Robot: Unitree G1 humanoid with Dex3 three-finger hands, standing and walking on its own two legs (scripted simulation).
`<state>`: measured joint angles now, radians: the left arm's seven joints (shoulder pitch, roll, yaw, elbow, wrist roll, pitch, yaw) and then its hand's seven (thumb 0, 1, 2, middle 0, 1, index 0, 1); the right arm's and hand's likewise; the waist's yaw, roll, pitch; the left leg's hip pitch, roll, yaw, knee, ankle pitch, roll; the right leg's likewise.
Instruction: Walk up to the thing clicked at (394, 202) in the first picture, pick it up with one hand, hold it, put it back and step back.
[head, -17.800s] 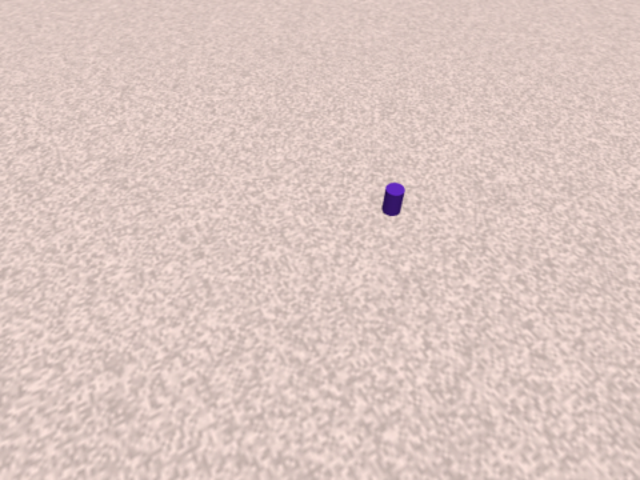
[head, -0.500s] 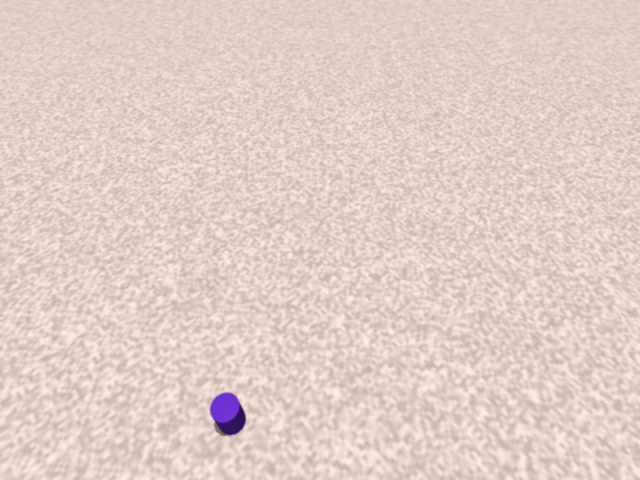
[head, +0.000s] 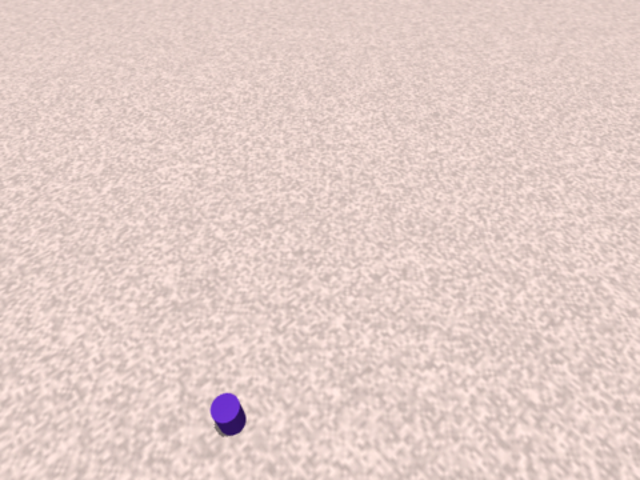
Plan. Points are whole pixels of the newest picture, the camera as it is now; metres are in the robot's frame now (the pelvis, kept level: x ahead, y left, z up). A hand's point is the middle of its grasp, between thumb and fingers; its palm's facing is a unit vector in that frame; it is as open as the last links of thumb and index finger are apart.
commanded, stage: rise first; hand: left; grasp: from above
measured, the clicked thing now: (229, 414) +0.41 +0.28 -0.72
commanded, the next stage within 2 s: none
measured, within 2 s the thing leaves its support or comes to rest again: neither
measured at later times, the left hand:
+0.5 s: hand out of the picture +0.14 +0.26 -0.18, palm faces -0.07 -0.92 -0.39, open 11.9 cm
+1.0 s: hand out of the picture +0.12 +0.27 -0.23, palm faces -0.17 -0.86 -0.48, open 14.0 cm
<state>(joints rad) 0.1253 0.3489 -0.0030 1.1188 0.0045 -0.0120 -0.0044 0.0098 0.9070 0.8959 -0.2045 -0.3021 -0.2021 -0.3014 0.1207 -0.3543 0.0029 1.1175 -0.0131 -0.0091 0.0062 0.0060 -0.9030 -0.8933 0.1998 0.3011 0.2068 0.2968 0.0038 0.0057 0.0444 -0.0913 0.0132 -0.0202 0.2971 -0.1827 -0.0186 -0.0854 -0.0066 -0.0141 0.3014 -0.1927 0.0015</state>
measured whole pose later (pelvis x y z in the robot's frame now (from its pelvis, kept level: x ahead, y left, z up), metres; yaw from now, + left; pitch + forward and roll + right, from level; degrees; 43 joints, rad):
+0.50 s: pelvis -0.01 +0.01 -0.04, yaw -1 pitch +10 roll -1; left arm 0.06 0.31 0.14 0.84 0.15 0.14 -0.01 0.01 -0.08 0.93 -0.08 -1.01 -0.11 -0.98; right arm 0.25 -0.25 -0.02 0.67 0.03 -0.05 -0.01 0.01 -0.92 -0.90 0.20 0.30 0.21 0.30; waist -0.03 0.01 -0.05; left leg -0.57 0.01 -0.01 0.76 -0.37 -0.01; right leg -0.55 -0.01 0.00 0.74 -0.37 0.01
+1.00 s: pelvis -0.02 +0.02 -0.10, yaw +0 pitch +19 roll -2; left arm 0.30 0.32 0.11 0.36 0.25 0.26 0.01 0.00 -0.51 0.94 -0.08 -1.08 -0.09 -1.07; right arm 0.20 -0.24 -0.02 0.52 0.00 -0.14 -0.02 0.01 -0.91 -0.90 0.20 0.30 0.21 0.30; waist -0.03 0.02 -0.14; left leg -0.97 0.01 -0.05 1.19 -0.56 0.00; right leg -0.93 0.00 -0.03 1.14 -0.55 0.02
